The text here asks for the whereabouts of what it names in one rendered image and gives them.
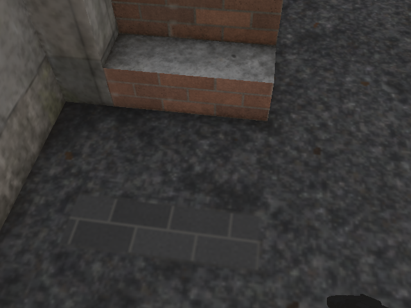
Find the robot right hand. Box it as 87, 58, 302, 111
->
327, 294, 388, 308

